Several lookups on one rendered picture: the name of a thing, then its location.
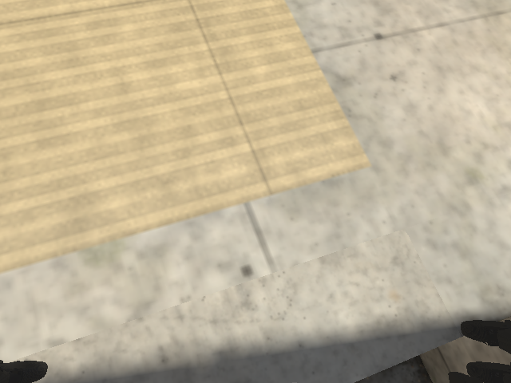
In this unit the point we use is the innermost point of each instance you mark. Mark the left robot hand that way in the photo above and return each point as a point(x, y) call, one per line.
point(22, 371)

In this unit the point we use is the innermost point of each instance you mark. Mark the right robot hand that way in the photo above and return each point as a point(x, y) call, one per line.
point(495, 334)

